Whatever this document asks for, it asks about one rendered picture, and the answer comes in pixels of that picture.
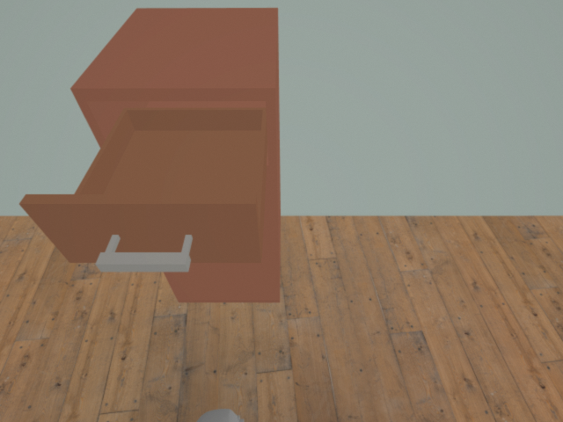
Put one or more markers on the cabinet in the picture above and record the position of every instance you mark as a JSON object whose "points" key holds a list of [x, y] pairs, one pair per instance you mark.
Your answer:
{"points": [[198, 58]]}

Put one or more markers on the handle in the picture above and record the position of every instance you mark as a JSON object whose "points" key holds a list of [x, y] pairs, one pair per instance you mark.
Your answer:
{"points": [[111, 261]]}

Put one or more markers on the drawer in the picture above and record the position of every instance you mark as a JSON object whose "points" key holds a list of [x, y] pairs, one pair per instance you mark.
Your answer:
{"points": [[162, 174]]}

